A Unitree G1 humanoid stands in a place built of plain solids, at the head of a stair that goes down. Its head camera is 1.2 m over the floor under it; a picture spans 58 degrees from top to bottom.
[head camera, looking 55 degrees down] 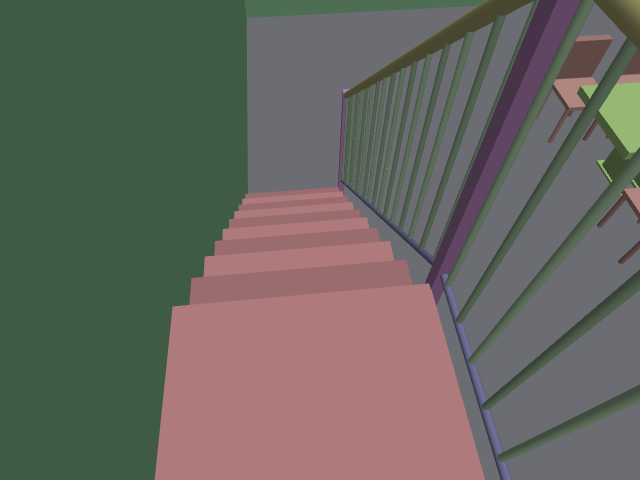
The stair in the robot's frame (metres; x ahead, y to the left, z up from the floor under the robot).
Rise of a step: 0.18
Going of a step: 0.21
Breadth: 0.80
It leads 6 degrees to the left of straight ahead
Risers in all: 10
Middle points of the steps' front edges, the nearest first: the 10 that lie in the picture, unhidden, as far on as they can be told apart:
0.63 0.05 0.00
0.84 0.07 -0.18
1.04 0.09 -0.35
1.25 0.11 -0.53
1.45 0.13 -0.71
1.66 0.15 -0.89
1.86 0.17 -1.06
2.07 0.20 -1.24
2.27 0.22 -1.42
2.48 0.24 -1.60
